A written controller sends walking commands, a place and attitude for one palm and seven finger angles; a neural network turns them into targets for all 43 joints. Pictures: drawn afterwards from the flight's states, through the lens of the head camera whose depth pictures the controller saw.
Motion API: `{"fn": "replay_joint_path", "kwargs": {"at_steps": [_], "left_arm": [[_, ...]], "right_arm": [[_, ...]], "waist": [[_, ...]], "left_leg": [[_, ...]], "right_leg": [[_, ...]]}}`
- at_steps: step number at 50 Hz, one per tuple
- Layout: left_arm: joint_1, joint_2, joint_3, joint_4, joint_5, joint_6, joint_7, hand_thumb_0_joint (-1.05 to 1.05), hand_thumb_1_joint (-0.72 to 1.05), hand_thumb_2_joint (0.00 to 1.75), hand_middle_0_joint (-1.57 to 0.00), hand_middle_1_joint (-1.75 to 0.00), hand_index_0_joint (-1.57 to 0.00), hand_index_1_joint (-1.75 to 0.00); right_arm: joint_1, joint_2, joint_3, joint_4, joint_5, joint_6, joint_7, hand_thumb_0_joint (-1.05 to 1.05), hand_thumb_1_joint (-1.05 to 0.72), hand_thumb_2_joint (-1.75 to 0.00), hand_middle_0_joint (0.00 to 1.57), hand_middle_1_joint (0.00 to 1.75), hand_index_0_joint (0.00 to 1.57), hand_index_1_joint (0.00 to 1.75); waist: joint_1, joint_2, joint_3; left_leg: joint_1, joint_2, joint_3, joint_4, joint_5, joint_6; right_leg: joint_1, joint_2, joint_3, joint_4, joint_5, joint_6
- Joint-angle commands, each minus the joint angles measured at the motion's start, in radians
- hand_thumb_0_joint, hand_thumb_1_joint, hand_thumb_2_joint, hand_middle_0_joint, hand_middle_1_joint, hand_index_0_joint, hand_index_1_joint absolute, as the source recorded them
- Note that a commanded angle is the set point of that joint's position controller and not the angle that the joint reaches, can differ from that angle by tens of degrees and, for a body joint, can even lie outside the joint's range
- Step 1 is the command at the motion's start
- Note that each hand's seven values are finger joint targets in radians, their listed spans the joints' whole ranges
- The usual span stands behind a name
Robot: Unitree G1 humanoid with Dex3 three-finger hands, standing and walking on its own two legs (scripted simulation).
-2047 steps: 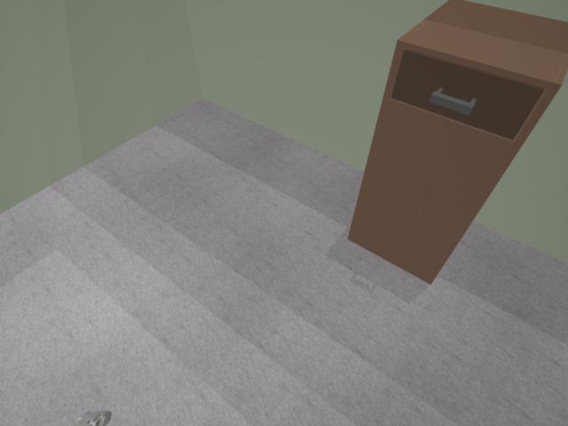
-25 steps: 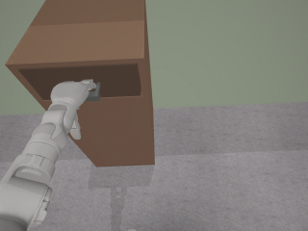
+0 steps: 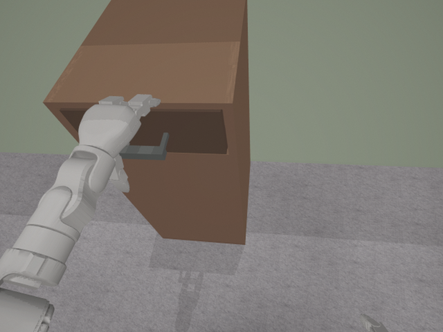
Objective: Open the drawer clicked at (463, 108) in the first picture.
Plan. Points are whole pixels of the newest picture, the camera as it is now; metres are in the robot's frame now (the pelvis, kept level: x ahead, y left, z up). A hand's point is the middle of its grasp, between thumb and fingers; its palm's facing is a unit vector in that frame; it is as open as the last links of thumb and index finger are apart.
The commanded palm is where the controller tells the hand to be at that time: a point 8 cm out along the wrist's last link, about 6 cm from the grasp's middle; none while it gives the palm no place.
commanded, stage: lift the hand off the handle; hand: left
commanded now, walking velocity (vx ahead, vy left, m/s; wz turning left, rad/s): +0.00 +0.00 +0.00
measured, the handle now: (143, 144) +0.47 +0.22 +0.02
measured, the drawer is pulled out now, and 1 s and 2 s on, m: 0.00 0.00 0.00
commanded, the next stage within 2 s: draw the hand back to the body in 0.14 s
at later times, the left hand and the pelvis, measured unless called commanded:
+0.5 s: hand (130, 123) +0.41 +0.18 +0.15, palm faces +0.03 -0.06 -1.00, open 16.1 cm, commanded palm +0.37 +0.22 +0.23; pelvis +0.00 -0.02 +0.00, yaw -4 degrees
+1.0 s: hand (65, 177) +0.28 +0.21 +0.20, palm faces +0.27 -0.85 -0.46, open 15.8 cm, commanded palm +0.23 +0.25 +0.22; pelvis -0.04 -0.01 +0.00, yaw +0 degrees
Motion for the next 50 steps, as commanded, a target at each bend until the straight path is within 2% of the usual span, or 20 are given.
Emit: {"fn": "replay_joint_path", "kwargs": {"at_steps": [1,3,6,8,12,15,17,19,22,25,29,33,37,42,43,44,45,47,49,50], "left_arm": [[-0.997,0.274,0.223,-0.114,0.033,0.097,0.109,0.0,-0.5,0.3,-0.15,-0.3,-0.15,-0.3],[-1.023,0.254,0.195,0.054,0.021,0.128,0.05,0.0,-0.5,0.3,-0.15,-0.3,-0.15,-0.3],[-0.898,0.195,0.146,0.411,0.056,0.273,-0.106,0.0,-0.5,0.3,-0.15,-0.3,-0.15,-0.3],[-0.824,0.18,0.102,0.575,0.111,0.316,-0.231,0.0,-0.5,0.3,-0.15,-0.3,-0.15,-0.3],[-0.697,0.12,0.032,0.517,0.133,0.134,-0.393,0.0,-0.5,0.3,-0.15,-0.3,-0.15,-0.3],[-0.566,0.244,0.189,0.285,0.067,-0.02,-0.44,0.0,-0.5,0.3,-0.15,-0.3,-0.15,-0.3],[-0.558,0.381,0.355,0.041,0.011,-0.113,-0.416,0.0,-0.5,0.3,-0.15,-0.3,-0.15,-0.3],[-0.522,0.481,0.515,-0.159,-0.011,-0.171,-0.309,0.0,-0.5,0.3,-0.15,-0.3,-0.15,-0.3],[-0.439,0.464,0.588,-0.233,0.014,-0.155,-0.097,0.0,-0.5,0.3,-0.15,-0.3,-0.15,-0.3],[-0.402,0.439,0.573,-0.215,0.053,-0.026,0.034,0.0,-0.5,0.3,-0.15,-0.3,-0.15,-0.3],[-0.335,0.317,0.366,-0.166,0.063,0.174,-0.03,0.0,-0.5,0.3,-0.15,-0.3,-0.15,-0.3],[-0.204,0.223,0.223,-0.259,0.012,0.241,-0.218,0.0,-0.5,0.3,-0.15,-0.3,-0.15,-0.3],[-0.129,0.324,0.319,-0.336,-0.001,0.141,-0.298,0.0,-0.5,0.3,-0.15,-0.3,-0.15,-0.3],[-0.019,0.37,0.494,-0.45,-0.042,-0.007,-0.22,0.0,-0.5,0.3,-0.15,-0.3,-0.15,-0.3],[-0.202,0.125,0.559,-0.48,-0.692,-0.049,-0.144,0.0,-0.47,0.32,-0.15,-0.3,-0.15,-0.3],[-0.087,0.131,0.551,-0.35,-0.735,-0.062,-0.1,0.0,-0.43,0.33,-0.15,-0.3,-0.15,-0.3],[-0.002,0.134,0.623,-0.39,-0.817,-0.069,-0.076,0.0,-0.4,0.34,-0.15,-0.3,-0.15,-0.3],[0.021,0.073,0.598,-0.518,-0.873,-0.083,-0.058,0.0,-0.32,0.37,-0.16,-0.3,-0.16,-0.3],[0.082,-0.013,0.548,-0.589,-0.897,-0.094,-0.037,0.0,-0.26,0.4,-0.16,-0.3,-0.16,-0.3],[0.139,-0.036,0.537,-0.608,-0.905,-0.093,-0.025,0.0,-0.22,0.42,-0.16,-0.3,-0.16,-0.3]], "right_arm": [[-0.016,-0.109,-0.024,-0.068,0.028,0.043,0.026,0.0,-0.9,-0.9,0.2,0.3,0.2,0.3],[-0.037,-0.112,-0.023,-0.062,0.032,0.089,0.026,0.0,-0.9,-0.9,0.2,0.3,0.2,0.3],[-0.052,-0.136,-0.021,-0.069,0.02,0.204,0.052,0.0,-0.9,-0.9,0.2,0.3,0.2,0.3],[-0.069,-0.157,-0.018,-0.103,0.021,0.287,0.061,0.0,-0.9,-0.9,0.2,0.3,0.2,0.3],[-0.081,-0.152,-0.02,-0.209,0.024,0.329,0.069,0.0,-0.9,-0.9,0.2,0.3,0.2,0.3],[-0.089,-0.153,-0.033,-0.281,0.011,0.354,0.074,0.0,-0.9,-0.9,0.2,0.3,0.2,0.3],[-0.115,-0.141,-0.044,-0.322,-0.004,0.365,0.078,0.0,-0.9,-0.9,0.2,0.3,0.2,0.3],[-0.129,-0.117,-0.053,-0.337,-0.021,0.353,0.084,0.0,-0.9,-0.9,0.2,0.3,0.2,0.3],[-0.148,-0.091,-0.065,-0.311,-0.02,0.324,0.09,0.0,-0.9,-0.9,0.2,0.3,0.2,0.3],[-0.165,-0.093,-0.074,-0.267,-0.014,0.298,0.09,0.0,-0.9,-0.9,0.2,0.3,0.2,0.3],[-0.222,-0.115,-0.057,-0.249,0.013,0.304,0.083,0.0,-0.9,-0.9,0.2,0.3,0.2,0.3],[-0.284,-0.117,-0.03,-0.303,0.032,0.328,0.064,0.0,-0.9,-0.9,0.2,0.3,0.2,0.3],[-0.311,-0.108,-0.001,-0.312,0.016,0.321,0.043,0.0,-0.9,-0.9,0.2,0.3,0.2,0.3],[-0.314,-0.077,0.005,-0.328,-0.014,0.287,0.036,0.0,-0.9,-0.9,0.2,0.3,0.2,0.3],[-0.211,-0.011,0.009,-0.367,0.02,0.246,0.036,0.0,-0.9,-0.9,0.2,0.3,0.2,0.3],[-0.236,-0.023,0.024,-0.33,0.0,0.217,0.031,0.0,-0.9,-0.9,0.2,0.3,0.2,0.3],[-0.233,-0.043,0.011,-0.335,-0.004,0.207,0.017,0.0,-0.9,-0.9,0.2,0.3,0.2,0.3],[-0.245,-0.037,0.019,-0.337,-0.012,0.185,0.01,0.0,-0.9,-0.9,0.2,0.3,0.2,0.3],[-0.244,-0.024,0.025,-0.33,-0.018,0.16,0.012,0.0,-0.9,-0.9,0.2,0.3,0.2,0.3],[-0.242,-0.028,0.026,-0.329,-0.019,0.15,0.014,0.0,-0.9,-0.9,0.2,0.3,0.2,0.3]], "waist": [[-0.087,-0.024,-0.498],[-0.1,-0.077,-0.449],[-0.102,-0.182,-0.424],[-0.106,-0.255,-0.388],[-0.119,-0.23,-0.265],[-0.06,-0.236,-0.349],[-0.012,-0.15,-0.466],[0.022,-0.041,-0.499],[0.031,-0.009,-0.425],[0.017,-0.05,-0.488],[-0.031,-0.064,-0.428],[-0.056,-0.153,-0.355],[-0.033,-0.153,-0.301],[0.028,-0.09,-0.312],[-0.073,-0.083,-0.207],[-0.05,-0.167,-0.152],[-0.032,-0.24,-0.179],[-0.025,-0.132,-0.247],[-0.025,0.007,-0.216],[-0.024,0.009,-0.172]], "left_leg": [[0.369,-0.006,0.039,-0.024,0.476,0.02],[0.349,-0.019,0.053,-0.03,0.5,0.036],[0.216,-0.058,0.055,0.001,0.585,0.031],[0.128,-0.056,0.055,-0.026,0.446,0.034],[0.136,-0.027,0.035,-0.058,0.336,0.052],[0.164,-0.038,0.026,-0.031,0.473,0.064],[0.189,-0.044,0.016,-0.028,0.505,0.061],[0.197,-0.043,0.01,-0.023,0.455,0.055],[0.17,-0.038,0.023,-0.021,0.376,0.044],[0.149,-0.052,0.032,0.003,0.373,0.034],[0.168,-0.052,0.04,-0.008,0.342,0.039],[0.213,-0.048,0.02,-0.03,0.352,0.054],[0.215,-0.042,0.004,-0.052,0.326,0.053],[0.231,-0.044,0.007,-0.048,0.351,0.039],[0.332,-0.013,0.05,-0.068,0.274,0.046],[0.338,0.003,0.036,-0.088,0.209,0.041],[0.349,0.009,0.035,-0.099,0.243,0.042],[0.383,0.003,0.049,-0.119,0.287,0.035],[0.418,0.01,0.049,-0.144,0.295,0.027],[0.429,0.015,0.043,-0.161,0.298,0.026]], "right_leg": [[0.16,-0.005,0.0,-0.069,0.584,0.027],[0.203,-0.008,0.011,-0.088,0.707,0.029],[0.295,-0.044,0.016,-0.025,1.113,0.09],[0.342,-0.058,0.021,-0.044,1.062,0.09],[0.217,-0.045,0.024,-0.092,0.715,0.059],[0.319,-0.054,0.065,-0.05,0.938,0.075],[0.397,-0.06,0.082,-0.016,0.982,0.076],[0.396,-0.046,0.075,-0.018,0.857,0.053],[0.313,-0.035,0.071,-0.037,0.727,0.04],[0.372,-0.052,0.095,-0.002,0.917,0.068],[0.343,-0.055,0.089,-0.017,0.964,0.091],[0.328,-0.053,0.077,-0.046,0.925,0.108],[0.318,-0.05,0.078,-0.064,0.81,0.102],[0.336,-0.048,0.062,-0.063,0.765,0.086],[0.299,-0.052,0.035,-0.154,0.696,0.074],[0.293,-0.026,0.026,-0.157,0.583,0.074],[0.319,-0.029,0.028,-0.17,0.637,0.084],[0.384,-0.048,0.028,-0.155,0.718,0.093],[0.357,-0.047,0.024,-0.178,0.635,0.076],[0.338,-0.039,0.017,-0.196,0.59,0.069]]}}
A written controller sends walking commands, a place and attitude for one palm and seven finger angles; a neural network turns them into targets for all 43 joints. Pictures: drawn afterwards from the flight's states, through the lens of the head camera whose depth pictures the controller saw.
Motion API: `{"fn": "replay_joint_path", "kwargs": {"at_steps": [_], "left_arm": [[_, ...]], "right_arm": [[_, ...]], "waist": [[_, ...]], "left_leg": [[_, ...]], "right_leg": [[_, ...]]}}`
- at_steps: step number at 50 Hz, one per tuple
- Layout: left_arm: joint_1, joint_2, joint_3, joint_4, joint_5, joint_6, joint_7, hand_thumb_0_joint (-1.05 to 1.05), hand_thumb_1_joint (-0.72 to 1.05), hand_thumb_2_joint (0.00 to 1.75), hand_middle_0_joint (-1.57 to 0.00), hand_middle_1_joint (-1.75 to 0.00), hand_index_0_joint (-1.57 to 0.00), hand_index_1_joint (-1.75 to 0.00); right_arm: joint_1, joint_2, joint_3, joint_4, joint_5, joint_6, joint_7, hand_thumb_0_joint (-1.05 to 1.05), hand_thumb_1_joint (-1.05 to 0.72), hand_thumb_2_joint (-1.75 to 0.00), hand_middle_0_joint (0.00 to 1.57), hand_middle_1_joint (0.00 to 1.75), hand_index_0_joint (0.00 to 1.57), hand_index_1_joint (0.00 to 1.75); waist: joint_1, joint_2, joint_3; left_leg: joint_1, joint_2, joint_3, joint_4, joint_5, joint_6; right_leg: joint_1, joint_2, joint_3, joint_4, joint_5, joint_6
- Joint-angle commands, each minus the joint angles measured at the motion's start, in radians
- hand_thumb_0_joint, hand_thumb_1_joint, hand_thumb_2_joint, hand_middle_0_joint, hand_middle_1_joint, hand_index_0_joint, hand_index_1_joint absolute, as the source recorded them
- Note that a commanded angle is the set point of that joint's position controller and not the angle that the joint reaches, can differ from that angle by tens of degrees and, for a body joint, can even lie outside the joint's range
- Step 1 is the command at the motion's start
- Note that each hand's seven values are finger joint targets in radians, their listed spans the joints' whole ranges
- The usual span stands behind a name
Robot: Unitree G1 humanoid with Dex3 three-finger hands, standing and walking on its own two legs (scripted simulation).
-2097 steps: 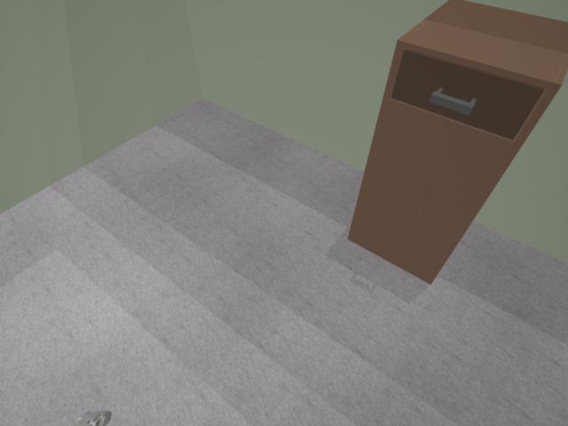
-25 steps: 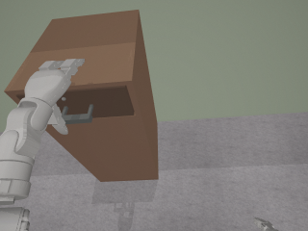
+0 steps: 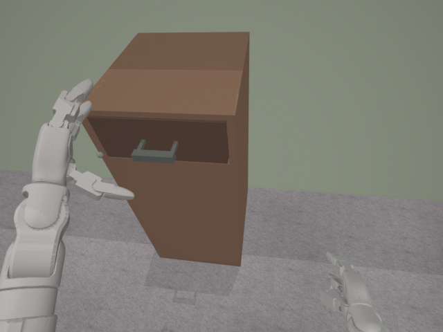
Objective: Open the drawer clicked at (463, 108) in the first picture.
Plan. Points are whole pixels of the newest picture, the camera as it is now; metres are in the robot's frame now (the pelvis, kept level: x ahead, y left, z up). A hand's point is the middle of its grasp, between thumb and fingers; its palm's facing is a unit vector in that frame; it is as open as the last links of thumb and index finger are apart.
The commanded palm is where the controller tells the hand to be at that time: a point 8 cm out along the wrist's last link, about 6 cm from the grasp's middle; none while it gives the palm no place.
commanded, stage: draw the hand back to the body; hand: left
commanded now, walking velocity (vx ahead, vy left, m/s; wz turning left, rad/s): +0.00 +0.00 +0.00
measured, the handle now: (156, 150) +0.51 +0.23 +0.02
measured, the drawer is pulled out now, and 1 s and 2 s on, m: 0.00 0.00 0.00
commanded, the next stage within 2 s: step back with the hand held close in 0.84 s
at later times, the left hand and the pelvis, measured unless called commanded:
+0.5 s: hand (18, 234) +0.18 +0.26 +0.20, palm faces +0.37 -0.86 -0.36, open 10.8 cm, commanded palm +0.12 +0.31 +0.21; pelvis -0.02 +0.04 +0.01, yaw -2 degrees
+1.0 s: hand out of the picture +0.15 +0.27 +0.19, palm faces +0.44 -0.81 -0.38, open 7.5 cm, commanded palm +0.10 +0.31 +0.21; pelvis -0.03 +0.03 +0.01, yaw +0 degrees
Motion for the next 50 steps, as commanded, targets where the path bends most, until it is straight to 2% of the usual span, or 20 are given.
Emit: {"fn": "replay_joint_path", "kwargs": {"at_steps": [1,4,5,7,9,12,13,15,18,21,23,27,29,33,40,45,47,48,49,50], "left_arm": [[-0.156,0.131,0.11,-0.317,-0.13,-0.05,0.092,0.0,-0.18,0.43,-0.16,-0.3,-0.16,-0.3],[-0.129,0.105,0.076,-0.405,-0.133,-0.069,0.114,0.0,-0.08,0.48,-0.16,-0.3,-0.16,-0.3],[-0.088,0.123,0.104,-0.412,-0.133,-0.073,0.122,0.0,-0.05,0.5,-0.17,-0.3,-0.17,-0.3],[-0.039,0.118,0.108,-0.46,-0.13,-0.085,0.127,0.0,0.02,0.52,-0.17,-0.3,-0.17,-0.3],[0.07,0.114,0.124,-0.455,-0.134,-0.092,0.127,0.0,0.09,0.55,-0.17,-0.3,-0.17,-0.3],[0.174,0.123,0.152,-0.532,-0.134,-0.104,0.125,0.0,0.2,0.6,-0.18,-0.3,-0.18,-0.3],[0.224,0.136,0.17,-0.529,-0.135,-0.105,0.124,0.0,0.23,0.62,-0.18,-0.3,-0.18,-0.3],[0.274,0.108,0.154,-0.569,-0.137,-0.109,0.12,0.0,0.31,0.64,-0.18,-0.3,-0.18,-0.3],[0.378,0.119,0.18,-0.606,-0.132,-0.114,0.118,0.0,0.41,0.69,-0.18,-0.3,-0.18,-0.3],[0.47,0.107,0.187,-0.65,-0.134,-0.119,0.119,0.0,0.51,0.74,-0.19,-0.3,-0.19,-0.3],[0.511,0.114,0.2,-0.673,-0.128,-0.12,0.12,0.0,0.58,0.76,-0.19,-0.3,-0.19,-0.3],[0.617,0.105,0.21,-0.72,-0.123,-0.125,0.125,0.0,0.73,0.82,-0.19,-0.3,-0.19,-0.3],[0.551,0.105,0.19,-0.74,-0.114,-0.126,0.133,0.0,0.8,0.86,-0.2,-0.3,-0.2,-0.3],[0.507,0.098,0.179,-0.717,-0.106,-0.12,0.146,0.0,0.9,0.9,-0.2,-0.3,-0.2,-0.3],[0.529,0.081,0.171,-0.686,-0.108,-0.11,0.151,0.0,0.9,0.9,-0.2,-0.3,-0.2,-0.3],[0.541,0.091,0.185,-0.691,-0.113,-0.105,0.153,0.0,0.9,0.9,-0.2,-0.3,-0.2,-0.3],[0.547,0.097,0.192,-0.693,-0.113,-0.106,0.155,0.0,0.9,0.9,-0.2,-0.3,-0.2,-0.3],[0.406,0.254,0.359,-0.729,-0.106,-0.157,0.159,0.0,0.9,0.9,-0.2,-0.3,-0.2,-0.3],[0.558,0.133,0.265,-0.652,-0.093,-0.154,0.155,0.0,0.9,0.9,-0.2,-0.3,-0.2,-0.3],[0.591,0.092,0.218,-0.659,-0.085,-0.146,0.148,0.0,0.9,0.9,-0.2,-0.3,-0.2,-0.3]], "right_arm": [[-0.043,-0.085,-0.026,-0.12,-0.008,-0.088,-0.006,0.0,-0.9,-0.9,0.2,0.3,0.2,0.3],[-0.052,-0.086,-0.021,-0.117,-0.014,-0.122,-0.005,0.0,-0.9,-0.9,0.2,0.3,0.2,0.3],[-0.048,-0.089,-0.022,-0.114,-0.019,-0.129,-0.006,0.0,-0.9,-0.9,0.2,0.3,0.2,0.3],[-0.05,-0.085,-0.023,-0.109,-0.023,-0.144,-0.005,0.0,-0.9,-0.9,0.2,0.3,0.2,0.3],[-0.05,-0.085,-0.025,-0.105,-0.027,-0.155,-0.001,0.0,-0.9,-0.9,0.2,0.3,0.2,0.3],[-0.045,-0.086,-0.032,-0.106,-0.029,-0.167,0.005,0.0,-0.9,-0.9,0.2,0.3,0.2,0.3],[-0.047,-0.091,-0.035,-0.104,-0.029,-0.171,0.008,0.0,-0.9,-0.9,0.2,0.3,0.2,0.3],[-0.044,-0.087,-0.037,-0.106,-0.027,-0.176,0.01,0.0,-0.9,-0.9,0.2,0.3,0.2,0.3],[-0.038,-0.092,-0.045,-0.107,-0.03,-0.187,0.015,0.0,-0.9,-0.9,0.2,0.3,0.2,0.3],[-0.031,-0.089,-0.05,-0.105,-0.029,-0.196,0.016,0.0,-0.9,-0.9,0.2,0.3,0.2,0.3],[-0.028,-0.09,-0.053,-0.108,-0.031,-0.204,0.015,0.0,-0.9,-0.9,0.2,0.3,0.2,0.3],[-0.021,-0.083,-0.056,-0.11,-0.03,-0.215,0.01,0.0,-0.9,-0.9,0.2,0.3,0.2,0.3],[-0.019,-0.087,-0.052,-0.101,-0.034,-0.226,0.005,0.0,-0.9,-0.9,0.2,0.3,0.2,0.3],[-0.018,-0.087,-0.053,-0.09,-0.036,-0.237,-0.006,0.0,-0.9,-0.9,0.2,0.3,0.2,0.3],[-0.03,-0.076,-0.043,-0.082,-0.04,-0.233,0.001,0.0,-0.9,-0.9,0.2,0.3,0.2,0.3],[-0.033,-0.071,-0.043,-0.085,-0.041,-0.231,0.005,0.0,-0.9,-0.9,0.2,0.3,0.2,0.3],[-0.035,-0.071,-0.044,-0.085,-0.041,-0.23,0.007,0.0,-0.9,-0.9,0.2,0.3,0.2,0.3],[-0.008,-0.091,-0.036,-0.135,-0.024,-0.209,0.015,0.0,-0.9,-0.9,0.2,0.3,0.2,0.3],[0.0,-0.098,-0.052,-0.105,-0.055,-0.18,0.0,0.0,-0.9,-0.9,0.2,0.3,0.2,0.3],[0.006,-0.111,-0.061,-0.122,-0.049,-0.166,0.005,0.0,-0.9,-0.9,0.2,0.3,0.2,0.3]], "waist": [[-0.031,0.017,-0.214],[-0.034,0.037,-0.151],[-0.026,0.014,-0.156],[-0.021,0.038,-0.165],[-0.016,-0.011,-0.121],[-0.005,0.012,-0.152],[-0.001,-0.013,-0.134],[-0.007,-0.004,-0.111],[-0.003,-0.024,-0.091],[-0.002,-0.001,-0.075],[-0.002,-0.032,-0.051],[0.005,0.009,-0.044],[-0.009,0.032,-0.011],[-0.012,-0.026,0.006],[0.006,0.005,0.004],[0.012,0.009,-0.009],[0.015,-0.013,-0.02],[-0.025,0.047,0.106],[-0.047,-0.052,0.075],[-0.055,-0.095,0.035]], "left_leg": [[0.176,-0.009,0.07,-0.062,0.277,0.043],[0.188,-0.001,0.05,-0.104,0.243,0.043],[0.192,0.0,0.046,-0.112,0.249,0.044],[0.2,0.003,0.045,-0.128,0.256,0.04],[0.183,0.011,0.04,-0.145,0.24,0.039],[0.188,0.013,0.039,-0.151,0.275,0.035],[0.176,0.016,0.035,-0.155,0.264,0.032],[0.169,0.02,0.032,-0.163,0.243,0.03],[0.158,0.022,0.03,-0.166,0.213,0.028],[0.147,0.024,0.028,-0.166,0.178,0.028],[0.139,0.023,0.024,-0.164,0.151,0.026],[0.132,0.025,0.016,-0.162,0.128,0.024],[0.121,0.023,0.006,-0.168,0.089,0.021],[0.138,0.02,0.0,-0.159,0.058,0.03],[0.12,0.021,-0.007,-0.163,0.097,0.025],[0.121,0.022,0.0,-0.155,0.113,0.024],[0.127,0.021,0.002,-0.147,0.131,0.025],[0.053,0.023,-0.02,-0.134,0.012,0.041],[0.062,0.017,-0.061,-0.089,0.033,0.046],[0.085,0.014,-0.054,-0.034,0.042,0.047]], "right_leg": [[0.083,-0.065,0.025,-0.117,0.486,0.087],[0.057,-0.051,0.017,-0.157,0.342,0.065],[0.069,-0.047,0.016,-0.161,0.334,0.061],[0.086,-0.049,0.017,-0.166,0.321,0.056],[0.078,-0.044,0.01,-0.18,0.287,0.056],[0.109,-0.047,0.009,-0.172,0.312,0.05],[0.106,-0.042,0.009,-0.182,0.291,0.05],[0.094,-0.045,0.008,-0.185,0.267,0.05],[0.077,-0.041,0.009,-0.201,0.223,0.049],[0.064,-0.046,0.016,-0.205,0.188,0.048],[0.044,-0.041,0.015,-0.221,0.152,0.049],[0.037,-0.044,0.022,-0.215,0.132,0.045],[0.019,-0.046,0.025,-0.223,0.102,0.045],[-0.008,-0.044,0.031,-0.242,0.061,0.047],[0.03,-0.054,0.039,-0.225,0.091,0.04],[0.04,-0.058,0.047,-0.228,0.103,0.041],[0.043,-0.058,0.05,-0.228,0.115,0.042],[-0.102,-0.095,0.162,-0.311,0.054,0.042],[-0.133,-0.101,0.163,-0.32,0.061,0.038],[-0.162,-0.126,0.182,-0.329,0.044,0.034]]}}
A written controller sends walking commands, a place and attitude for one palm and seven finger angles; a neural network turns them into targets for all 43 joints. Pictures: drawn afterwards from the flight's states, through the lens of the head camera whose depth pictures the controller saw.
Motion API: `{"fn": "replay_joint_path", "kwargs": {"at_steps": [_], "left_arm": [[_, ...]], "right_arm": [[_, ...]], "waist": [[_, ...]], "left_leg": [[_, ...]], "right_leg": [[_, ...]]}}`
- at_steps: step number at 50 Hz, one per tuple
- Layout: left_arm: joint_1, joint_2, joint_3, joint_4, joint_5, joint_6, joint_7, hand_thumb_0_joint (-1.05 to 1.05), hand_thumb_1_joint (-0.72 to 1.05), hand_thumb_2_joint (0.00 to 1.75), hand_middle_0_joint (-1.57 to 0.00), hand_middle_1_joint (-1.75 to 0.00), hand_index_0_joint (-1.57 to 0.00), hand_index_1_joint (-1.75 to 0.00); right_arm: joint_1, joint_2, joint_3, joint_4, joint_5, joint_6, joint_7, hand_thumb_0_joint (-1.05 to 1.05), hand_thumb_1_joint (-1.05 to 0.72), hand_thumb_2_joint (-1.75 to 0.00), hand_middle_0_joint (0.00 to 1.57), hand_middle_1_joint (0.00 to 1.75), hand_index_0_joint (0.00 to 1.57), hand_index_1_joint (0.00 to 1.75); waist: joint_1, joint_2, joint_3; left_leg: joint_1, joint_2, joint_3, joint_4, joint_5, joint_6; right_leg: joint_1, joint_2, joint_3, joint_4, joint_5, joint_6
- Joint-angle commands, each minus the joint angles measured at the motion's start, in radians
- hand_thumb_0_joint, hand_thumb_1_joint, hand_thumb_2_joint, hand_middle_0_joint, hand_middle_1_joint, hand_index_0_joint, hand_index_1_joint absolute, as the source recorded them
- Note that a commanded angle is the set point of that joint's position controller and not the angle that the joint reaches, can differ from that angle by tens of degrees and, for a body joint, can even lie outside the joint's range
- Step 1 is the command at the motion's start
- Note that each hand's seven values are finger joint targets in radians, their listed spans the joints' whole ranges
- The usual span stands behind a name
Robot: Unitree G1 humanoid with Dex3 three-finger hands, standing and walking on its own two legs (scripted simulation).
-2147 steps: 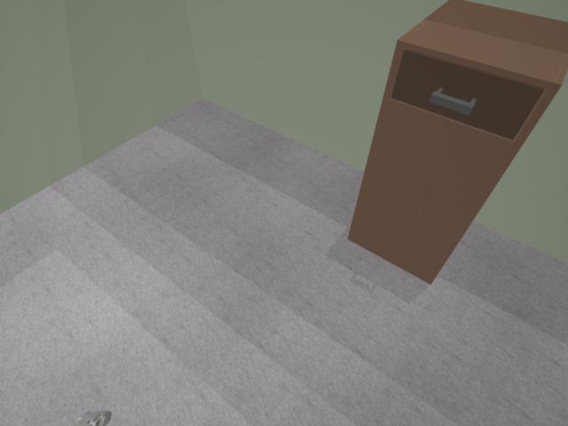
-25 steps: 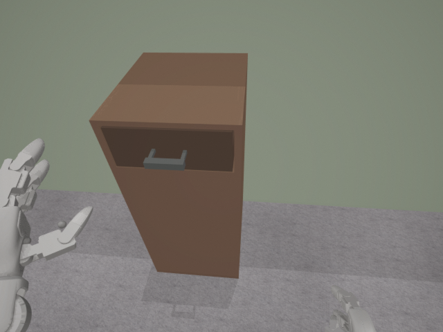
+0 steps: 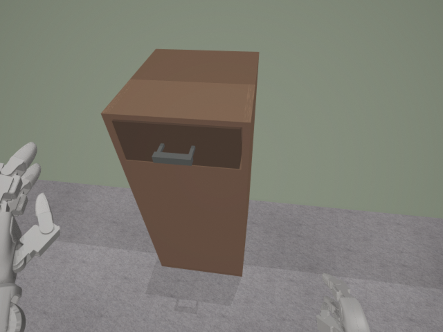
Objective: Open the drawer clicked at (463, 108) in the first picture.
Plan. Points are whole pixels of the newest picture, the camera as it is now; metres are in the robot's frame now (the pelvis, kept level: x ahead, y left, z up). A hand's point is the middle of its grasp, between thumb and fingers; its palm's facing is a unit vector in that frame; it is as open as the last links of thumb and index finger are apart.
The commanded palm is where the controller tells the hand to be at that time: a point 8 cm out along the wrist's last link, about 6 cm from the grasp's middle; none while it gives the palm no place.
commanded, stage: step back with the hand held close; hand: left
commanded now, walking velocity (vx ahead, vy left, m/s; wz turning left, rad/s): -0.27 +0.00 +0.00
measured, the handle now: (174, 153) +0.54 +0.20 +0.01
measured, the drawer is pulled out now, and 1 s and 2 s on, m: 0.00 0.00 0.00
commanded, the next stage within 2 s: stop stepping back and stand still in 1.52 s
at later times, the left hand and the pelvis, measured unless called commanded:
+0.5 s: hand (49, 243) +0.17 +0.25 +0.18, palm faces +0.33 -0.81 -0.49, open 7.4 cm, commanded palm +0.11 +0.29 +0.20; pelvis -0.03 +0.02 -0.01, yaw -1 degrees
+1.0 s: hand (15, 305) +0.09 +0.24 +0.18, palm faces +0.32 -0.83 -0.45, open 7.4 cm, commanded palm +0.02 +0.29 +0.20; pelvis -0.11 +0.02 -0.01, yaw -2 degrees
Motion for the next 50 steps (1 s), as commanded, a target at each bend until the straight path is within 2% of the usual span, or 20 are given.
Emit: {"fn": "replay_joint_path", "kwargs": {"at_steps": [1,4,7,9,12,18,22,26,29,32,33,34,35,38,41,44,47,48,49,50], "left_arm": [[-0.025,0.146,0.105,-0.195,0.027,-0.079,0.018,0.0,0.9,0.9,-0.2,-0.3,-0.2,-0.3],[0.048,0.159,0.121,-0.25,0.025,-0.085,0.029,0.0,0.9,0.9,-0.2,-0.3,-0.2,-0.3],[0.103,0.202,0.166,-0.299,0.017,-0.092,0.03,0.0,0.9,0.9,-0.2,-0.3,-0.2,-0.3],[0.127,0.223,0.189,-0.332,0.017,-0.095,0.034,0.0,0.9,0.9,-0.2,-0.3,-0.2,-0.3],[0.163,0.235,0.205,-0.36,0.015,-0.096,0.036,0.0,0.9,0.9,-0.2,-0.3,-0.2,-0.3],[0.201,0.235,0.219,-0.364,0.014,-0.105,0.045,0.0,0.9,0.9,-0.2,-0.3,-0.2,-0.3],[0.18,0.214,0.199,-0.335,0.016,-0.112,0.05,0.0,0.9,0.9,-0.2,-0.3,-0.2,-0.3],[0.132,0.208,0.177,-0.347,0.025,-0.129,0.059,0.0,0.9,0.9,-0.2,-0.3,-0.2,-0.3],[0.097,0.209,0.163,-0.365,0.034,-0.138,0.072,0.0,0.9,0.9,-0.2,-0.3,-0.2,-0.3],[0.08,0.216,0.167,-0.394,0.04,-0.144,0.079,0.0,0.9,0.9,-0.2,-0.3,-0.2,-0.3],[0.065,0.224,0.178,-0.424,0.044,-0.145,0.076,0.0,0.9,0.9,-0.2,-0.3,-0.2,-0.3],[0.094,0.202,0.18,-0.426,0.056,-0.141,0.081,0.0,0.9,0.9,-0.2,-0.3,-0.2,-0.3],[0.083,0.193,0.169,-0.44,0.057,-0.136,0.086,0.0,0.9,0.9,-0.2,-0.3,-0.2,-0.3],[0.124,0.206,0.185,-0.397,0.046,-0.122,0.084,0.0,0.9,0.9,-0.2,-0.3,-0.2,-0.3],[0.124,0.188,0.147,-0.386,0.021,-0.109,0.076,0.0,0.9,0.9,-0.2,-0.3,-0.2,-0.3],[0.104,0.214,0.153,-0.388,0.008,-0.115,0.058,0.0,0.9,0.9,-0.2,-0.3,-0.2,-0.3],[0.078,0.273,0.2,-0.378,-0.005,-0.156,0.043,0.0,0.9,0.9,-0.2,-0.3,-0.2,-0.3],[0.055,0.261,0.188,-0.414,-0.009,-0.161,0.045,0.0,0.9,0.9,-0.2,-0.3,-0.2,-0.3],[0.095,0.266,0.195,-0.368,-0.015,-0.154,0.043,0.0,0.9,0.9,-0.2,-0.3,-0.2,-0.3],[0.123,0.259,0.196,-0.354,-0.019,-0.151,0.04,0.0,0.9,0.9,-0.2,-0.3,-0.2,-0.3]], "right_arm": [[-0.096,-0.142,-0.068,-0.187,-0.004,0.007,-0.009,0.0,-0.9,-0.9,0.2,0.3,0.2,0.3],[-0.072,-0.135,-0.078,-0.211,0.004,0.025,-0.009,0.0,-0.9,-0.9,0.2,0.3,0.2,0.3],[-0.082,-0.135,-0.087,-0.238,0.02,0.034,-0.001,0.0,-0.9,-0.9,0.2,0.3,0.2,0.3],[-0.08,-0.133,-0.092,-0.245,0.019,0.039,-0.006,0.0,-0.9,-0.9,0.2,0.3,0.2,0.3],[-0.079,-0.132,-0.096,-0.262,0.022,0.045,-0.003,0.0,-0.9,-0.9,0.2,0.3,0.2,0.3],[-0.077,-0.135,-0.1,-0.265,0.016,0.038,-0.004,0.0,-0.9,-0.9,0.2,0.3,0.2,0.3],[-0.065,-0.133,-0.097,-0.26,0.015,0.033,-0.006,0.0,-0.9,-0.9,0.2,0.3,0.2,0.3],[-0.054,-0.137,-0.095,-0.248,0.014,0.023,-0.011,0.0,-0.9,-0.9,0.2,0.3,0.2,0.3],[-0.045,-0.142,-0.095,-0.234,0.009,0.016,-0.021,0.0,-0.9,-0.9,0.2,0.3,0.2,0.3],[-0.056,-0.147,-0.082,-0.243,0.005,0.006,-0.029,0.0,-0.9,-0.9,0.2,0.3,0.2,0.3],[-0.069,-0.153,-0.082,-0.252,0.0,-0.005,-0.031,0.0,-0.9,-0.9,0.2,0.3,0.2,0.3],[-0.046,-0.152,-0.084,-0.25,-0.023,-0.011,-0.037,0.0,-0.9,-0.9,0.2,0.3,0.2,0.3],[-0.024,-0.132,-0.085,-0.244,-0.04,-0.021,-0.039,0.0,-0.9,-0.9,0.2,0.3,0.2,0.3],[-0.035,-0.119,-0.09,-0.229,-0.028,-0.052,-0.02,0.0,-0.9,-0.9,0.2,0.3,0.2,0.3],[-0.05,-0.113,-0.076,-0.195,-0.021,-0.054,-0.006,0.0,-0.9,-0.9,0.2,0.3,0.2,0.3],[-0.075,-0.124,-0.066,-0.181,-0.012,-0.043,0.001,0.0,-0.9,-0.9,0.2,0.3,0.2,0.3],[-0.092,-0.129,-0.07,-0.174,-0.001,-0.016,0.009,0.0,-0.9,-0.9,0.2,0.3,0.2,0.3],[-0.084,-0.117,-0.078,-0.171,0.014,-0.017,0.01,0.0,-0.9,-0.9,0.2,0.3,0.2,0.3],[-0.08,-0.128,-0.087,-0.177,0.027,-0.017,0.007,0.0,-0.9,-0.9,0.2,0.3,0.2,0.3],[-0.091,-0.128,-0.089,-0.188,0.034,-0.013,0.005,0.0,-0.9,-0.9,0.2,0.3,0.2,0.3]], "waist": [[-0.072,-0.109,-0.009],[-0.076,-0.073,-0.109],[-0.067,-0.058,-0.187],[-0.063,-0.031,-0.216],[-0.059,-0.012,-0.24],[-0.061,0.007,-0.193],[-0.073,-0.029,-0.15],[-0.086,-0.071,-0.108],[-0.088,-0.09,-0.082],[-0.081,0.027,-0.069],[-0.076,0.129,-0.075],[-0.073,0.182,-0.096],[-0.079,0.153,-0.101],[-0.07,0.083,-0.149],[-0.076,0.1,-0.161],[-0.066,0.103,-0.159],[-0.069,-0.035,-0.187],[-0.069,-0.097,-0.257],[-0.068,-0.159,-0.254],[-0.063,-0.171,-0.234]], "left_leg": [[0.014,0.021,-0.064,0.074,-0.006,0.011],[-0.01,0.04,-0.047,0.077,0.092,0.008],[-0.025,0.08,-0.046,0.032,0.335,0.012],[-0.034,0.095,-0.053,0.03,0.434,0.011],[-0.059,0.104,-0.057,0.032,0.457,0.012],[-0.173,0.104,-0.077,0.002,0.272,0.013],[-0.24,0.096,-0.081,-0.001,0.093,0.019],[-0.193,0.051,-0.069,0.07,-0.113,0.009],[-0.109,0.037,-0.074,0.133,-0.144,-0.002],[-0.199,0.108,-0.157,-0.035,-0.241,0.02],[-0.324,0.175,-0.243,-0.2,-0.354,0.038],[-0.457,0.251,-0.363,-0.329,-0.467,0.064],[-0.457,0.278,-0.39,-0.351,-0.439,0.084],[-0.309,0.253,-0.271,-0.245,-0.251,0.111],[-0.211,0.215,-0.227,-0.253,-0.138,0.082],[-0.187,0.163,-0.16,-0.188,0.038,0.028],[-0.068,0.074,-0.036,0.0,0.078,-0.026],[0.009,0.041,-0.005,0.082,0.154,-0.036],[0.023,0.02,-0.003,0.171,0.118,-0.032],[-0.009,0.0,-0.005,0.245,0.046,-0.031]], "right_leg": [[-0.286,-0.141,0.174,-0.181,-0.037,-0.008],[-0.206,-0.169,0.151,-0.081,0.145,-0.018],[-0.108,-0.128,0.098,0.035,0.335,0.014],[-0.075,-0.112,0.078,0.082,0.395,0.022],[-0.059,-0.101,0.075,0.118,0.401,0.022],[-0.094,-0.091,0.085,0.113,0.263,0.018],[-0.141,-0.1,0.115,0.086,0.147,0.014],[-0.301,-0.143,0.166,-0.023,-0.055,-0.009],[-0.447,-0.166,0.172,-0.07,-0.196,-0.028],[-0.394,-0.087,0.101,0.043,-0.251,0.01],[-0.272,-0.029,0.051,0.193,-0.212,0.03],[-0.13,0.035,0.011,0.401,-0.161,0.044],[-0.147,0.035,0.039,0.524,-0.194,0.04],[-0.231,-0.001,0.046,0.536,-0.24,0.032],[-0.201,0.003,0.0,0.322,-0.283,0.021],[-0.106,-0.007,-0.013,0.024,-0.084,0.006],[-0.236,-0.127,0.099,-0.073,0.077,-0.031],[-0.244,-0.161,0.105,-0.062,0.214,-0.039],[-0.287,-0.201,0.115,-0.059,0.276,-0.04],[-0.307,-0.232,0.125,-0.056,0.309,-0.051]]}}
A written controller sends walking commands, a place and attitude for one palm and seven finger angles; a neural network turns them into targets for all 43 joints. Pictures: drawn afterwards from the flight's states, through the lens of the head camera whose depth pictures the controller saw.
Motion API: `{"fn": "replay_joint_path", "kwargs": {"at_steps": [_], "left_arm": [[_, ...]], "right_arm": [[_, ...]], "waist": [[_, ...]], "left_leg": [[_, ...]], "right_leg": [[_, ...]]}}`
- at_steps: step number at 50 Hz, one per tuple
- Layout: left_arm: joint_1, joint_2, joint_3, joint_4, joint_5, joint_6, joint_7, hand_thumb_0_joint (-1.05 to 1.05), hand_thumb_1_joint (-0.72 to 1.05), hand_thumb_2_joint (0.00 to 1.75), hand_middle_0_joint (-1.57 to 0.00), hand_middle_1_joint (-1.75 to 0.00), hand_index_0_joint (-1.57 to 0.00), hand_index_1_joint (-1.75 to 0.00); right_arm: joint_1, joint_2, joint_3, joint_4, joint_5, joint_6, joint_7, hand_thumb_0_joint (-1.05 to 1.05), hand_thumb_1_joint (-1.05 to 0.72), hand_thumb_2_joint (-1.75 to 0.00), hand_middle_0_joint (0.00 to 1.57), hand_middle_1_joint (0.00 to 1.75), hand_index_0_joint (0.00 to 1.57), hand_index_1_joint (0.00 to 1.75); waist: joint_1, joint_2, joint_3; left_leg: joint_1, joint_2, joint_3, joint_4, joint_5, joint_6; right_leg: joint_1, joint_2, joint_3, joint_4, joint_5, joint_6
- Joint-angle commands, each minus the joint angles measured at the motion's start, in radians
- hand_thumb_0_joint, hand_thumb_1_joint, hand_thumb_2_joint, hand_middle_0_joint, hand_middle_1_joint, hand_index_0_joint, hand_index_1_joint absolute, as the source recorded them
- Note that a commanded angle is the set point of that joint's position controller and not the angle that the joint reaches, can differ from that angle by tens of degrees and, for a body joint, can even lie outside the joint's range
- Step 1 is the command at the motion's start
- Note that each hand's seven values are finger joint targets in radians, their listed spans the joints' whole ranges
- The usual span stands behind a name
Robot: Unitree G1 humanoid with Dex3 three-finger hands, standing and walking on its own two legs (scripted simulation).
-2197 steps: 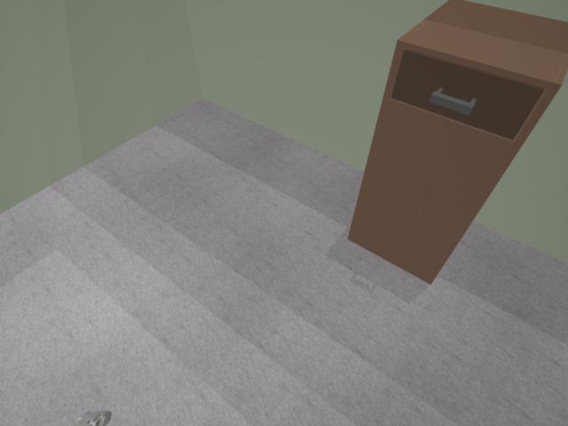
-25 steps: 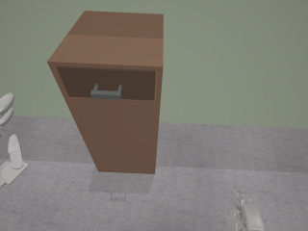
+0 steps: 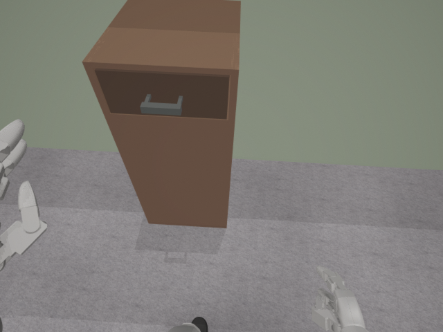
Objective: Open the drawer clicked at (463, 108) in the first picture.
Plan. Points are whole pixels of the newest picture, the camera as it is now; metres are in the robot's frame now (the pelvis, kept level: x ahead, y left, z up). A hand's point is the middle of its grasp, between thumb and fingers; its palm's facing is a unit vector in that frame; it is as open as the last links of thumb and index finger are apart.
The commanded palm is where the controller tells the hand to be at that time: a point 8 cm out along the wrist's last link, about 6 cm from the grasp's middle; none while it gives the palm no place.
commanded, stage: step back with the hand held close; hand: left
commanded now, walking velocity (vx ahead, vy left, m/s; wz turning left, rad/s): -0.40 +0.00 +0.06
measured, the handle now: (162, 103) +0.64 +0.21 +0.02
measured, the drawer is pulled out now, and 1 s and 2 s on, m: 0.00 0.00 0.00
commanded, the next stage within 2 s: stop stepping back and stand still in 0.52 s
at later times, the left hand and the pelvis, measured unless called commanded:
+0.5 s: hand out of the picture +0.07 +0.20 +0.21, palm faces +0.38 -0.77 -0.51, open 7.4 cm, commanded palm +0.02 +0.25 +0.21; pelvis -0.11 -0.04 +0.01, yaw +0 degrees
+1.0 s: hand out of the picture -0.07 +0.21 +0.20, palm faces +0.53 -0.74 -0.41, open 7.4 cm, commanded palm -0.13 +0.25 +0.21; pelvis -0.23 -0.04 +0.00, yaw +5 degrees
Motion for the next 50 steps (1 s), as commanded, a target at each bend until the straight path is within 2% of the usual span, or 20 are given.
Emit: {"fn": "replay_joint_path", "kwargs": {"at_steps": [1,3,5,7,8,10,15,17,19,21,23,28,30,32,36,38,42,44,46,50], "left_arm": [[0.029,0.196,0.165,-0.184,-0.015,-0.074,0.013,0.0,0.9,0.9,-0.2,-0.3,-0.2,-0.3],[0.005,0.194,0.168,-0.146,-0.004,-0.068,0.003,0.0,0.9,0.9,-0.2,-0.3,-0.2,-0.3],[-0.008,0.183,0.15,-0.087,0.002,-0.067,-0.004,0.0,0.9,0.9,-0.2,-0.3,-0.2,-0.3],[0.0,0.198,0.144,-0.113,-0.014,-0.078,-0.014,0.0,0.9,0.9,-0.2,-0.3,-0.2,-0.3],[-0.002,0.201,0.137,-0.146,-0.015,-0.082,-0.017,0.0,0.9,0.9,-0.2,-0.3,-0.2,-0.3],[0.029,0.167,0.125,-0.182,-0.011,-0.075,-0.012,0.0,0.9,0.9,-0.2,-0.3,-0.2,-0.3],[0.088,0.181,0.153,-0.246,-0.025,-0.039,0.01,0.0,0.9,0.9,-0.2,-0.3,-0.2,-0.3],[0.076,0.216,0.186,-0.244,-0.026,-0.046,0.008,0.0,0.9,0.9,-0.2,-0.3,-0.2,-0.3],[0.017,0.261,0.21,-0.226,-0.009,-0.062,0.014,0.0,0.9,0.9,-0.2,-0.3,-0.2,-0.3],[-0.01,0.199,0.184,-0.144,0.018,-0.041,0.024,0.0,0.9,0.9,-0.2,-0.3,-0.2,-0.3],[-0.039,0.169,0.139,-0.103,0.036,-0.048,0.015,0.0,0.9,0.9,-0.2,-0.3,-0.2,-0.3],[-0.085,0.144,0.08,-0.061,0.046,-0.031,0.032,0.0,0.9,0.9,-0.2,-0.3,-0.2,-0.3],[-0.056,0.161,0.095,-0.102,0.04,-0.044,0.029,0.0,0.9,0.9,-0.2,-0.3,-0.2,-0.3],[0.013,0.188,0.132,-0.162,0.029,-0.07,0.026,0.0,0.9,0.9,-0.2,-0.3,-0.2,-0.3],[0.115,0.199,0.187,-0.267,0.02,-0.071,0.028,0.0,0.9,0.9,-0.2,-0.3,-0.2,-0.3],[0.095,0.181,0.187,-0.271,0.028,-0.069,0.038,0.0,0.9,0.9,-0.2,-0.3,-0.2,-0.3],[0.051,0.097,0.119,-0.128,0.068,-0.04,0.07,0.0,0.9,0.9,-0.2,-0.3,-0.2,-0.3],[-0.02,0.112,0.104,-0.122,0.079,-0.037,0.068,0.0,0.9,0.9,-0.2,-0.3,-0.2,-0.3],[-0.078,0.14,0.108,-0.147,0.072,-0.034,0.048,0.0,0.9,0.9,-0.2,-0.3,-0.2,-0.3],[-0.17,0.12,0.078,-0.085,0.074,-0.036,0.05,0.0,0.9,0.9,-0.2,-0.3,-0.2,-0.3]], "right_arm": [[-0.077,-0.146,-0.078,-0.168,0.034,-0.036,-0.021,0.0,-0.9,-0.9,0.2,0.3,0.2,0.3],[-0.097,-0.135,-0.067,-0.178,0.022,-0.016,-0.03,0.0,-0.9,-0.9,0.2,0.3,0.2,0.3],[-0.068,-0.148,-0.065,-0.171,0.021,0.004,-0.041,0.0,-0.9,-0.9,0.2,0.3,0.2,0.3],[-0.052,-0.167,-0.076,-0.18,0.018,0.001,-0.037,0.0,-0.9,-0.9,0.2,0.3,0.2,0.3],[-0.059,-0.168,-0.082,-0.189,0.005,-0.014,-0.031,0.0,-0.9,-0.9,0.2,0.3,0.2,0.3],[-0.044,-0.17,-0.089,-0.182,-0.01,-0.048,-0.019,0.0,-0.9,-0.9,0.2,0.3,0.2,0.3],[-0.082,-0.168,-0.081,-0.186,0.001,-0.084,-0.011,0.0,-0.9,-0.9,0.2,0.3,0.2,0.3],[-0.093,-0.162,-0.079,-0.188,0.004,-0.074,-0.011,0.0,-0.9,-0.9,0.2,0.3,0.2,0.3],[-0.062,-0.154,-0.097,-0.159,0.018,-0.063,-0.004,0.0,-0.9,-0.9,0.2,0.3,0.2,0.3],[-0.04,-0.134,-0.107,-0.129,0.008,-0.04,-0.006,0.0,-0.9,-0.9,0.2,0.3,0.2,0.3],[-0.052,-0.094,-0.071,-0.148,-0.001,-0.023,-0.02,0.0,-0.9,-0.9,0.2,0.3,0.2,0.3],[-0.06,-0.121,-0.063,-0.134,0.004,-0.012,-0.052,0.0,-0.9,-0.9,0.2,0.3,0.2,0.3],[-0.02,-0.14,-0.074,-0.139,0.009,0.002,-0.043,0.0,-0.9,-0.9,0.2,0.3,0.2,0.3],[0.003,-0.176,-0.099,-0.175,0.022,0.004,-0.034,0.0,-0.9,-0.9,0.2,0.3,0.2,0.3],[-0.018,-0.15,-0.069,-0.222,0.007,-0.018,-0.032,0.0,-0.9,-0.9,0.2,0.3,0.2,0.3],[-0.009,-0.156,-0.067,-0.222,0.007,-0.049,-0.041,0.0,-0.9,-0.9,0.2,0.3,0.2,0.3],[0.018,-0.169,-0.076,-0.19,-0.018,-0.056,-0.057,0.0,-0.9,-0.9,0.2,0.3,0.2,0.3],[0.03,-0.172,-0.088,-0.166,-0.034,-0.041,-0.06,0.0,-0.9,-0.9,0.2,0.3,0.2,0.3],[0.065,-0.174,-0.099,-0.125,-0.029,-0.021,-0.05,0.0,-0.9,-0.9,0.2,0.3,0.2,0.3],[0.02,-0.15,-0.065,-0.134,-0.022,-0.046,-0.063,0.0,-0.9,-0.9,0.2,0.3,0.2,0.3]], "waist": [[-0.005,-0.125,-0.178],[-0.012,-0.098,-0.075],[-0.02,-0.041,-0.06],[-0.011,0.125,-0.156],[-0.003,0.183,-0.186],[0.011,0.154,-0.208],[0.014,0.165,-0.177],[0.006,0.091,-0.114],[0.007,-0.191,-0.119],[-0.019,-0.143,-0.093],[-0.033,-0.148,-0.101],[-0.025,-0.146,-0.054],[-0.03,-0.114,-0.114],[-0.019,0.008,-0.195],[-0.01,0.163,-0.201],[-0.016,0.102,-0.142],[-0.04,0.09,-0.024],[-0.05,-0.058,0.002],[-0.064,-0.208,-0.095],[-0.058,-0.143,0.006]], "left_leg": [[0.29,-0.029,-0.024,0.273,-0.18,-0.032],[0.144,-0.022,-0.044,0.178,-0.17,-0.034],[0.227,0.014,-0.062,0.015,0.199,-0.011],[0.34,0.147,-0.19,-0.121,0.375,0.04],[0.318,0.195,-0.26,-0.186,0.329,0.074],[0.212,0.253,-0.302,-0.239,0.066,0.136],[0.012,0.17,-0.179,-0.306,-0.349,0.074],[-0.065,0.086,-0.12,-0.185,-0.428,0.01],[0.122,-0.095,0.0,0.422,-0.343,-0.08],[-0.009,-0.058,-0.064,0.719,-0.395,-0.061],[0.005,-0.032,-0.003,0.565,-0.381,-0.066],[0.078,-0.028,0.029,0.162,-0.375,-0.026],[0.155,-0.02,0.013,-0.017,-0.221,-0.01],[0.228,0.104,-0.109,-0.106,0.125,0.031],[0.059,0.137,-0.132,-0.177,-0.169,0.046],[-0.096,0.137,-0.142,-0.229,-0.541,0.057],[-0.123,0.083,-0.121,-0.128,-0.674,0.05],[0.037,-0.011,-0.057,0.137,-0.574,0.023],[0.243,-0.067,0.04,0.472,-0.393,0.008],[0.298,-0.014,0.037,0.189,-0.495,0.04]], "right_leg": [[-0.201,-0.28,0.137,-0.134,0.461,-0.063],[-0.12,-0.265,0.146,-0.091,0.617,-0.054],[-0.108,-0.164,0.069,-0.046,0.618,0.017],[-0.109,-0.035,-0.005,0.116,0.182,0.05],[-0.105,-0.008,0.02,0.214,-0.078,0.038],[-0.076,-0.015,0.065,0.371,-0.198,0.029],[0.072,-0.011,-0.024,0.182,-0.125,0.015],[0.068,-0.065,0.024,-0.053,-0.068,-0.009],[-0.337,-0.416,0.44,-0.377,-0.241,-0.126],[-0.299,-0.392,0.294,-0.244,0.16,-0.114],[-0.146,-0.299,0.14,-0.141,0.526,-0.08],[-0.014,-0.283,0.143,-0.104,0.721,-0.044],[0.033,-0.232,0.105,-0.088,0.644,0.005],[0.061,-0.135,0.057,-0.034,0.449,0.073],[0.122,-0.071,-0.005,0.058,0.123,0.057],[0.182,-0.069,0.01,0.081,0.047,0.061],[0.043,-0.084,0.028,0.026,-0.136,0.045],[-0.214,-0.196,0.185,-0.167,-0.336,-0.017],[-0.404,-0.352,0.341,-0.275,-0.433,-0.072],[-0.474,-0.297,0.212,-0.231,-0.492,-0.05]]}}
